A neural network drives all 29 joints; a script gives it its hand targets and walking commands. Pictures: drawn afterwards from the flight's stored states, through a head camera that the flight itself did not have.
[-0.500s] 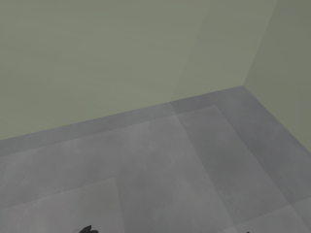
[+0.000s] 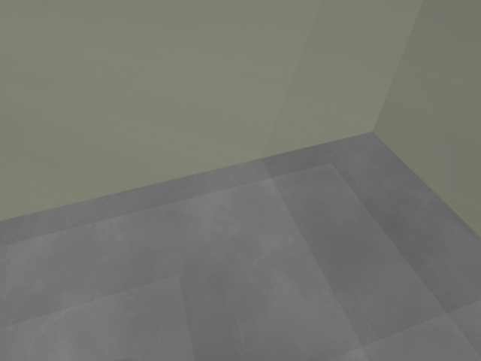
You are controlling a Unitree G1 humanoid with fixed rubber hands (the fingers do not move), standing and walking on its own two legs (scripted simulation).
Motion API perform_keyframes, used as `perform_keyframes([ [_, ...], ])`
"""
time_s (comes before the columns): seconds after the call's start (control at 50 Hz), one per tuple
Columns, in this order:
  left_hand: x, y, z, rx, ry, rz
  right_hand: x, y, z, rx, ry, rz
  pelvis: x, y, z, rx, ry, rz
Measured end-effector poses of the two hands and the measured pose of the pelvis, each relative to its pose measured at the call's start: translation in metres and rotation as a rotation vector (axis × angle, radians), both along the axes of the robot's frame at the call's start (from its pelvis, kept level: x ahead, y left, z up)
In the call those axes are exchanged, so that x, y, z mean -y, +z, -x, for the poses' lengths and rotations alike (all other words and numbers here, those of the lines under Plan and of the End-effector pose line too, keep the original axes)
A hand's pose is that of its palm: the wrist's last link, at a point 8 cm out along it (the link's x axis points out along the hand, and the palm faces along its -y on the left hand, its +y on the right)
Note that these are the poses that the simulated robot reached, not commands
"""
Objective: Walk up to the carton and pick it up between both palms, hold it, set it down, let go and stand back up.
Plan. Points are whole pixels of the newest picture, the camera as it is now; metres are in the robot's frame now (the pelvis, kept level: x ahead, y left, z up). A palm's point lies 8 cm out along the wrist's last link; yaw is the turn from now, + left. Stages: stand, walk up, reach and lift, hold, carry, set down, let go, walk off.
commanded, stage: stand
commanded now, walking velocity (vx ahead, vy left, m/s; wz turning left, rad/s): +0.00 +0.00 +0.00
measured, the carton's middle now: out of the picture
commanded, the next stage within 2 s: walk up in 0.76 s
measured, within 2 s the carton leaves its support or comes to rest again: neither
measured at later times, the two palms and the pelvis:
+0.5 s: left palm out of the picture +0.05 +0.24 -0.12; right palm out of the picture +0.05 -0.24 -0.12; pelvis -0.01 +0.00 +0.00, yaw +0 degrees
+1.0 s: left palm out of the picture +0.04 +0.25 -0.12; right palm out of the picture +0.03 -0.24 -0.12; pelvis -0.01 +0.01 +0.00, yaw +0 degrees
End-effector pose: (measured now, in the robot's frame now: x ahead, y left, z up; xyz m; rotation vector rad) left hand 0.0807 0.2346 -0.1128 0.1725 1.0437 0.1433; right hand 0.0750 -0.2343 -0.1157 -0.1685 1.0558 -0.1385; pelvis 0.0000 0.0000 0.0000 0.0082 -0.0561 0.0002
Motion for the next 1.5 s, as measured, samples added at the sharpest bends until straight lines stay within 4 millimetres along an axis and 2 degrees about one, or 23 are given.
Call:
perform_keyframes([
  [0.32, -0.003, -0.003, 0.018, -0.034, 0.008, 0.001, 0.002, -0.001, 0.023, -0.047, -0.022, 0.01, -0.002, 0.002, 0.004, 0.002, -0.002, 0.001],
  [0.72, -0.009, -0.006, 0.037, -0.1, 0.012, -0.007, -0.001, -0.003, 0.038, -0.094, -0.035, 0.01, -0.006, 0.005, 0.007, -0.007, -0.008, 0.002],
  [0.98, -0.011, -0.008, 0.04, -0.138, 0.008, -0.015, -0.001, -0.005, 0.043, -0.126, -0.042, 0.016, -0.007, 0.006, 0.003, -0.016, -0.007, 0.001],
  [1.04, -0.017, -0.012, 0.033, -0.153, -0.008, -0.05, 0.007, -0.004, 0.045, -0.131, -0.002, 0.046, 0.001, 0.002, 0.013, -0.022, 0.029, -0.001],
  [1.12, -0.019, -0.008, 0.021, -0.108, 0.03, -0.089, 0.03, -0.001, 0.052, -0.168, 0.056, 0.095, 0.021, 0.001, 0.027, -0.031, 0.095, -0.001],
  [1.2, -0.007, -0.004, 0.018, -0.041, 0.071, -0.094, 0.065, -0.005, 0.046, -0.182, 0.115, 0.142, 0.045, -0.005, 0.041, -0.052, 0.129, -0.016],
  [1.28, 0.022, -0.009, 0.031, -0.014, 0.092, -0.102, 0.103, -0.021, 0.026, -0.131, 0.164, 0.161, 0.073, -0.019, 0.057, -0.062, 0.162, -0.022],
  [1.32, 0.042, -0.008, 0.046, -0.023, 0.101, -0.094, 0.118, -0.028, 0.015, -0.105, 0.174, 0.155, 0.086, -0.02, 0.068, -0.038, 0.191, 0.023],
  [1.38, 0.069, -0.003, 0.075, -0.034, 0.133, -0.078, 0.127, -0.025, 0.002, -0.079, 0.22, 0.156, 0.102, -0.015, 0.078, -0.037, 0.244, -0.001],
  [1.5, 0.101, 0.008, 0.132, -0.044, 0.232, -0.07, 0.136, -0.011, -0.009, -0.043, 0.333, 0.141, 0.126, -0.003, 0.1, -0.021, 0.32, -0.019],
])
